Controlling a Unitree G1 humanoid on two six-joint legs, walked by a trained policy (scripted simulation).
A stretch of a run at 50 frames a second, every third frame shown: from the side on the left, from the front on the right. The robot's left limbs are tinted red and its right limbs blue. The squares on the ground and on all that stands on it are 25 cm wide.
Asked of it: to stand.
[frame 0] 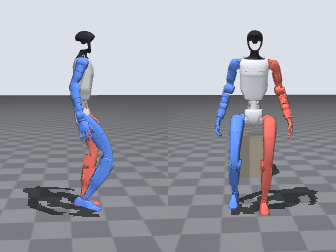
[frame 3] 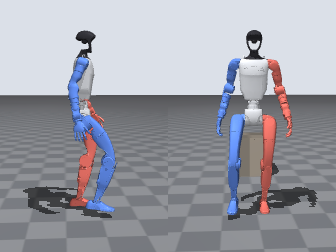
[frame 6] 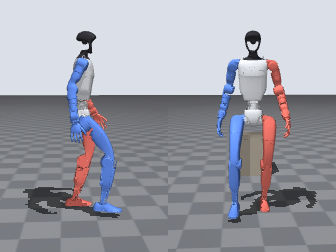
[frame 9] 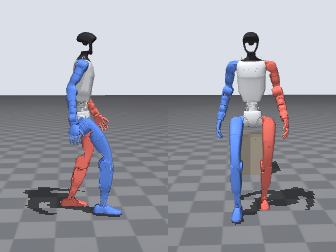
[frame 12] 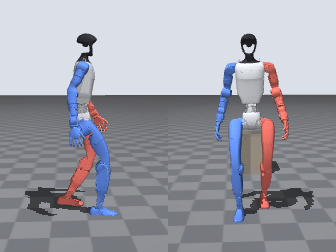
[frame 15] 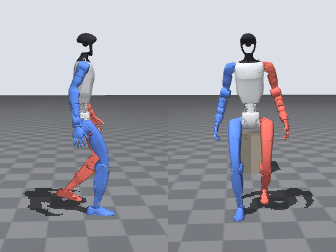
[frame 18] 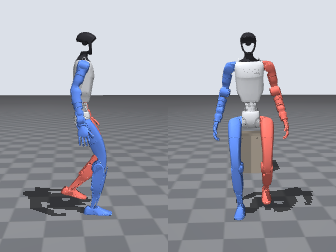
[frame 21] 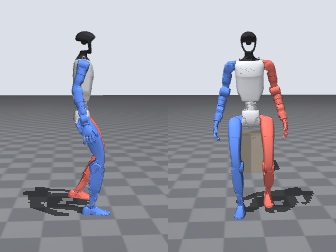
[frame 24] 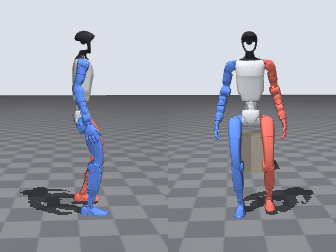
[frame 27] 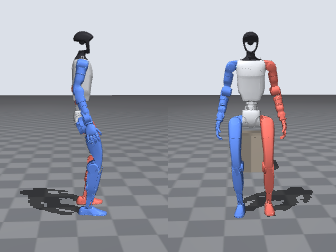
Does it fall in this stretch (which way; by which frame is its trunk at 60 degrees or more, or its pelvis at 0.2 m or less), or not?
no
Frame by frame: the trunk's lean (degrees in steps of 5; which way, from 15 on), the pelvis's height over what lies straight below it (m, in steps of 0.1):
0: 5, 0.8
3: 5, 0.8
6: 5, 0.8
9: 5, 0.8
12: 5, 0.8
15: 5, 0.8
18: 5, 0.8
21: 5, 0.8
24: 5, 0.8
27: 0, 0.8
